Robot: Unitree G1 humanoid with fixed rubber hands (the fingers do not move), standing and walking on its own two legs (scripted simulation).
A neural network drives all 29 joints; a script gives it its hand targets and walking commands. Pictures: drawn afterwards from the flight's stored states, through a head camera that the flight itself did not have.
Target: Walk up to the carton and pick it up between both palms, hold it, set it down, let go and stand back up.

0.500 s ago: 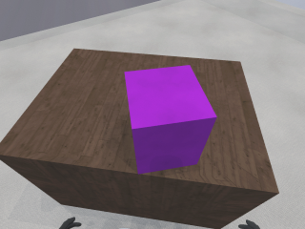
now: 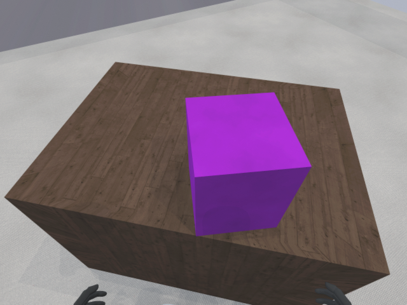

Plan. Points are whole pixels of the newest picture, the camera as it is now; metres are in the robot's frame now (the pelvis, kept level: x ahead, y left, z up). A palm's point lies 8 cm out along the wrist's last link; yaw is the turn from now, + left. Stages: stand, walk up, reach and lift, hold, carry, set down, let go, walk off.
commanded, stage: walk up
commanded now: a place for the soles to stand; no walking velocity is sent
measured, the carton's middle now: (233, 166) +0.40 -0.04 +0.02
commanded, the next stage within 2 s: reach and lift in 0.18 s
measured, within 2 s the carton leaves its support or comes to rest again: neither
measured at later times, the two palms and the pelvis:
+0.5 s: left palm (108, 277) +0.18 +0.21 -0.07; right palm out of the picture +0.12 -0.26 -0.08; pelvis -0.02 -0.03 +0.01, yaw -6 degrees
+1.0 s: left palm (121, 270) +0.18 +0.18 -0.05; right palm out of the picture +0.14 -0.27 -0.06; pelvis +0.02 -0.02 +0.02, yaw -8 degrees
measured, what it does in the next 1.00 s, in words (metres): stands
